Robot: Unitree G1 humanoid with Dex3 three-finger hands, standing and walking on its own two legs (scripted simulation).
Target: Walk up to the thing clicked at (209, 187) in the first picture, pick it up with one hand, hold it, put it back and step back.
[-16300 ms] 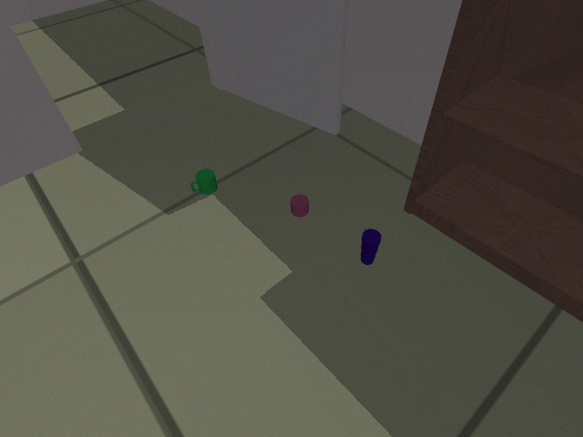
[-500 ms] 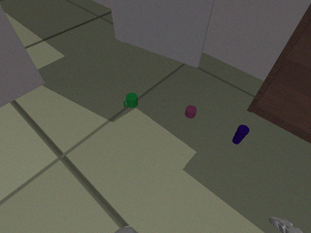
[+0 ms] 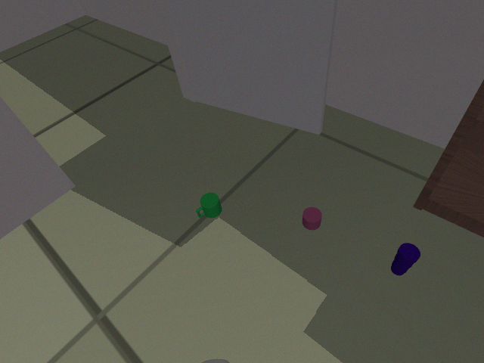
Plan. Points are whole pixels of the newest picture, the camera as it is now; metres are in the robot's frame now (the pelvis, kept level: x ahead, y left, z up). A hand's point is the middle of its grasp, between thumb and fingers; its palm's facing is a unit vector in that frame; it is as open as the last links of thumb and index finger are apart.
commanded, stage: walk up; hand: left
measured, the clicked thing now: (208, 207) +0.91 +0.29 -0.72
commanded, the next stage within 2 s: none
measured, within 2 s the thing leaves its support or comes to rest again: neither
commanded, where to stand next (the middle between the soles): +0.55 +0.06 m, yaw +0 degrees
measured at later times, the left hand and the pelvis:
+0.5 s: hand (105, 312) +0.25 +0.34 -0.15, palm faces -0.04 -0.94 -0.33, open 7.4 cm; pelvis +0.20 +0.06 +0.01, yaw +1 degrees
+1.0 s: hand (138, 227) +0.43 +0.29 -0.11, palm faces -0.03 -0.91 -0.40, open 7.4 cm; pelvis +0.35 +0.03 +0.01, yaw -1 degrees
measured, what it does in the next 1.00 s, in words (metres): walks ahead: left foot, then right foot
